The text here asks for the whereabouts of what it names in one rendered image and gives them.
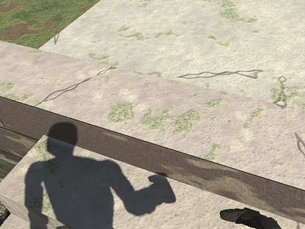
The robot right hand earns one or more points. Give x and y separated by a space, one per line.
249 217

